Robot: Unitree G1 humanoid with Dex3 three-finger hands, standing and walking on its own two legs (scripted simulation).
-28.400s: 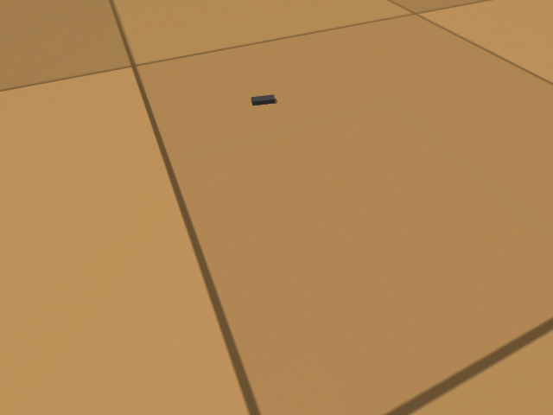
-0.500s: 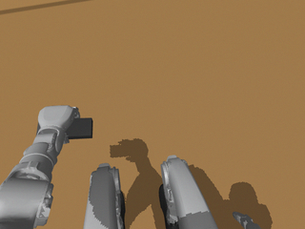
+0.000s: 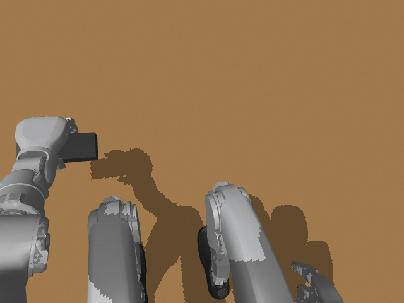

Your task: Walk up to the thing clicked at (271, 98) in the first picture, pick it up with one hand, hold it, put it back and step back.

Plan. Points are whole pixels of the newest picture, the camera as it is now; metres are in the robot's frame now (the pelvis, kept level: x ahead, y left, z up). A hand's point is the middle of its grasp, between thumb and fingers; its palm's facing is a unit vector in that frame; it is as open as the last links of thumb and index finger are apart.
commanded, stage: crouch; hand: left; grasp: from above
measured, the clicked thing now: (59, 148) +0.44 +0.26 -0.21
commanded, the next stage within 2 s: lower in 0.50 s
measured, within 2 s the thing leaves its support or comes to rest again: rests again in 1.68 s
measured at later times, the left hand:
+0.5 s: hand (65, 152) +0.44 +0.26 -0.24, palm faces -0.47 -0.03 -0.88, open 8.6 cm
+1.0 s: hand (71, 155) +0.45 +0.26 -0.30, palm faces -0.47 -0.05 -0.88, open 8.6 cm
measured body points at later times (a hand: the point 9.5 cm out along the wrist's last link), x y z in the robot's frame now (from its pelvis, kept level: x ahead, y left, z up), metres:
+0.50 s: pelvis -0.01 +0.00 -0.06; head +0.24 +0.05 +0.32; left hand +0.46 +0.25 -0.19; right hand +0.03 -0.28 -0.17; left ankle +0.07 +0.12 -0.37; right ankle +0.08 -0.11 -0.37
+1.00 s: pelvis -0.01 +0.00 -0.09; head +0.25 +0.07 +0.27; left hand +0.47 +0.26 -0.25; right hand +0.03 -0.27 -0.19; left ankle +0.07 +0.12 -0.37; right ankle +0.08 -0.11 -0.37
